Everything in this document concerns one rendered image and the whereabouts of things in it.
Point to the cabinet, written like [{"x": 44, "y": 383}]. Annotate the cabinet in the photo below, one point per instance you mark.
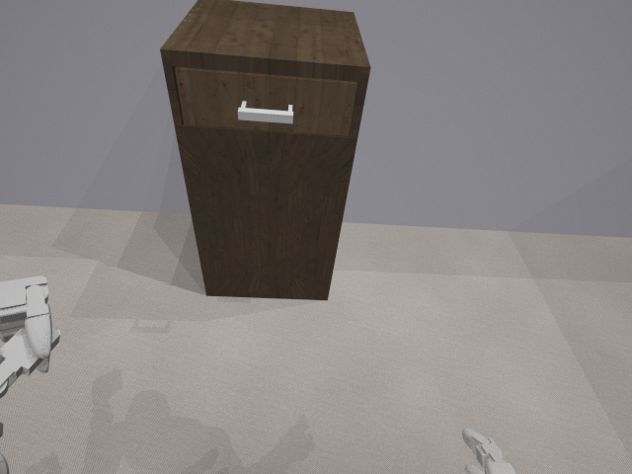
[{"x": 267, "y": 206}]

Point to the robot right hand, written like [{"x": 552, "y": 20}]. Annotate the robot right hand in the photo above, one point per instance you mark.
[{"x": 488, "y": 454}]

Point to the robot left hand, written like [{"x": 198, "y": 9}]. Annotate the robot left hand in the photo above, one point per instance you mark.
[{"x": 26, "y": 328}]

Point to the drawer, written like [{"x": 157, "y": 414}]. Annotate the drawer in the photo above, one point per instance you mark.
[{"x": 213, "y": 97}]

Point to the handle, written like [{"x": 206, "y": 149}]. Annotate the handle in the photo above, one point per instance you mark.
[{"x": 265, "y": 115}]

